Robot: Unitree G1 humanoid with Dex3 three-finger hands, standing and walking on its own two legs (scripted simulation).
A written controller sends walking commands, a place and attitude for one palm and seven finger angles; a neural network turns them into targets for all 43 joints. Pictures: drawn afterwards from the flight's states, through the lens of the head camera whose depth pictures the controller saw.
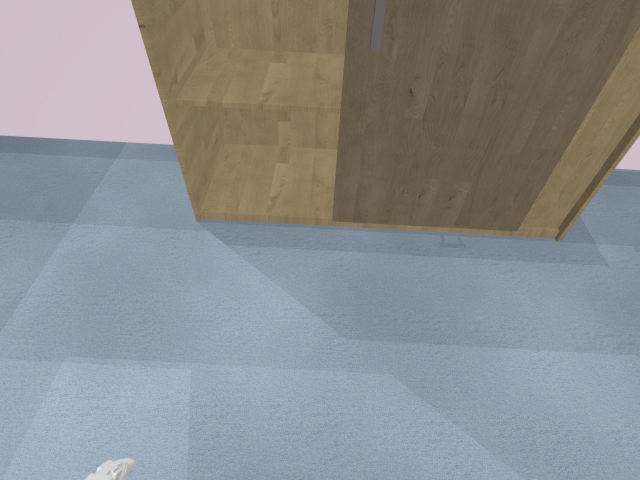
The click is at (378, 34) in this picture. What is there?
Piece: wardrobe's sliding door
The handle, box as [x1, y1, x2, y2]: [370, 0, 386, 50]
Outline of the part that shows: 386,0 375,0 370,39 370,49 379,50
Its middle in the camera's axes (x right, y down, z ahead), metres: +0.15 -0.60 +1.03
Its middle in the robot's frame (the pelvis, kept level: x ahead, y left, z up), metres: +1.20 -0.07 +0.12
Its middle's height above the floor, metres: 0.89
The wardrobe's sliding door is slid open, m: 0.58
